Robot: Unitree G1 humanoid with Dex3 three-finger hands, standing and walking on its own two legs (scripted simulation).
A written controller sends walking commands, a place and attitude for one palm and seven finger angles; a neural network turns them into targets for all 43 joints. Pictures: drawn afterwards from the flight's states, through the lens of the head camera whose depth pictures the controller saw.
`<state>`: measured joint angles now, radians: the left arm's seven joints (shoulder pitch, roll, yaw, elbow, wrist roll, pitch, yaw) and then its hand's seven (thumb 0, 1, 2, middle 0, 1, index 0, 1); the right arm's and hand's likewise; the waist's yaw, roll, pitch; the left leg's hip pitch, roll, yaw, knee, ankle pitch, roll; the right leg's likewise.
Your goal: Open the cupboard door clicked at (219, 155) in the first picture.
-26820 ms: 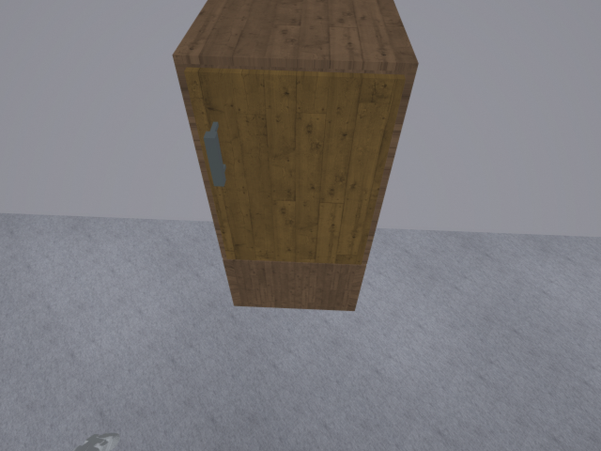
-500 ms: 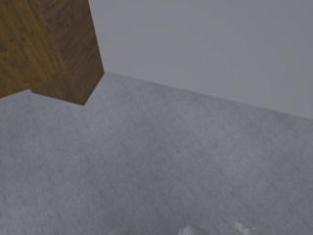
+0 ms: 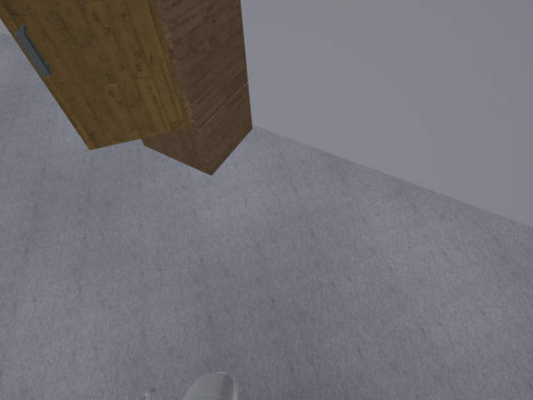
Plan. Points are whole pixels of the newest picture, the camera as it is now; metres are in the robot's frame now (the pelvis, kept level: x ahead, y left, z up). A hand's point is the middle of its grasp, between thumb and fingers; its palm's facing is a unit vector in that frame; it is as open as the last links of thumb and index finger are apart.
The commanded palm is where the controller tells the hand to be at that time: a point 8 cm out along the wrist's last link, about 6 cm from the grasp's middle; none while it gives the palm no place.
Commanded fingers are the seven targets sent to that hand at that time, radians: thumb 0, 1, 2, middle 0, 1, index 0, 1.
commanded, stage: turn to face it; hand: left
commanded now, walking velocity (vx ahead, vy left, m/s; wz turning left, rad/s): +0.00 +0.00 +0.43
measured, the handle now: (34, 51) +0.99 +0.72 -0.02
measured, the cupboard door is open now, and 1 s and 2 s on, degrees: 47 47 47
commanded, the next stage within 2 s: take the last steps up to it in 0.38 s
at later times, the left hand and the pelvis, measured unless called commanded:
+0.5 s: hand out of the picture +0.02 +0.22 -0.17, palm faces +0.22 -0.95 -0.24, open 7.4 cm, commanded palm none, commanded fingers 0.00 0.90 0.90 -0.20 -0.30 -0.20 -0.30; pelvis +0.00 +0.01 +0.00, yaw +10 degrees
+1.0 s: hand out of the picture -0.08 +0.18 -0.17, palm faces +0.45 -0.87 -0.18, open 7.4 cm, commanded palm none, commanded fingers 0.00 0.90 0.90 -0.20 -0.30 -0.20 -0.30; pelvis +0.06 +0.06 +0.00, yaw +21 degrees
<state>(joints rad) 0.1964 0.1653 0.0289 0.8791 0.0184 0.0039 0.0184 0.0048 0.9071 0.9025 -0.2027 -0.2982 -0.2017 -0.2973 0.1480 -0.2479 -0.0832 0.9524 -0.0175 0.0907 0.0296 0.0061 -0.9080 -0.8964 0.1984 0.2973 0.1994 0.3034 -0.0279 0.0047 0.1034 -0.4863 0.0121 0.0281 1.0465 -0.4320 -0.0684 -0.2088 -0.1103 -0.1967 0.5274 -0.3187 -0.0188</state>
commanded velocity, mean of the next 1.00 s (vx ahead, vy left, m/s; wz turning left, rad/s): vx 0.16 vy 0.07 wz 0.21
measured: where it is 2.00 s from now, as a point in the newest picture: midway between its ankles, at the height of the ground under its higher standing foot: (219, 339)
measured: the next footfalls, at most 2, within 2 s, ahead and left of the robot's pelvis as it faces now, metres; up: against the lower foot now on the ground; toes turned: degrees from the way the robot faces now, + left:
left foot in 0.18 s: +0.04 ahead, +0.13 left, +0.00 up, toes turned +11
right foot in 0.56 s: +0.05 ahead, -0.12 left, +0.00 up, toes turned +6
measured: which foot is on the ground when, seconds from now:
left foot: up 0.00-0.16, down 0.18-0.56, up 0.58-1.00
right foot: down 0.00-0.18, up 0.20-0.54, down 0.56-1.00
